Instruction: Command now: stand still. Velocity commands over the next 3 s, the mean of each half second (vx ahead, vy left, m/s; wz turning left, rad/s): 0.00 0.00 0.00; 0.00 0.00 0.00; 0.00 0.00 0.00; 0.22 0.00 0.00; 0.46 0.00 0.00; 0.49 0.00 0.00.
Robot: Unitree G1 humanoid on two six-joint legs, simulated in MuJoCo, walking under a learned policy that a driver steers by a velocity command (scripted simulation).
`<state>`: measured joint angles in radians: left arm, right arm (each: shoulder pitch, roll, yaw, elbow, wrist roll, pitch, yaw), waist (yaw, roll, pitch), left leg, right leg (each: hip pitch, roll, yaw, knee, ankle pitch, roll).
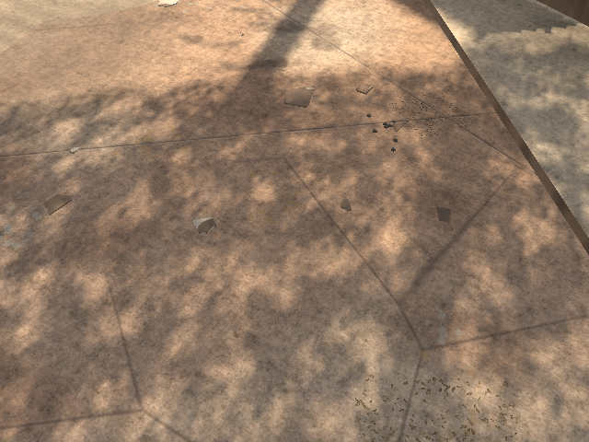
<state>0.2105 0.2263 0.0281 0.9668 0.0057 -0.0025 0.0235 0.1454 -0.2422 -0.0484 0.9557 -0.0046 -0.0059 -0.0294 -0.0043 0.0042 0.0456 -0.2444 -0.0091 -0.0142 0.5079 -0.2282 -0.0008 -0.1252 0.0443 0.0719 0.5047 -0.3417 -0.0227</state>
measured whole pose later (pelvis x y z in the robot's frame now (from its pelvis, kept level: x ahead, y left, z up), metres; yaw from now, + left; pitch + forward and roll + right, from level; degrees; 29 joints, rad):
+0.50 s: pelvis -0.01 +0.00 +0.00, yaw +1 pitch -2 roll +0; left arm 0.26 0.20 0.01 1.07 0.00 -0.01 0.03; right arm 0.17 -0.22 -0.04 1.08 0.00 0.00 -0.04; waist 0.00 0.01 0.04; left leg -0.25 -0.01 -0.02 0.49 -0.20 0.00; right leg -0.13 0.04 0.06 0.48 -0.32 -0.02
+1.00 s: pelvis -0.01 +0.01 +0.00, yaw +1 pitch -1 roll +0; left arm 0.31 0.18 0.01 1.08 0.00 -0.02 0.04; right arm 0.19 -0.20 -0.03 1.10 0.00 0.00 -0.04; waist 0.00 0.01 0.04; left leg -0.27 -0.02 -0.03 0.49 -0.21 0.01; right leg -0.14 0.03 0.05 0.48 -0.32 -0.01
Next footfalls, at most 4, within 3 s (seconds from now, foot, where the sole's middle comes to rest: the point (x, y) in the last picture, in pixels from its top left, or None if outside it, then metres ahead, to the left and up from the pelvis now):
2.34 right None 0.47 -0.09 -0.77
2.92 left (249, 340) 0.77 0.15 -0.77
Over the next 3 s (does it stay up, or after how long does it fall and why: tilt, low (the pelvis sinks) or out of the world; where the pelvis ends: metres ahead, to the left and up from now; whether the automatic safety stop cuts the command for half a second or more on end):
stays up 0.65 0.06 -0.01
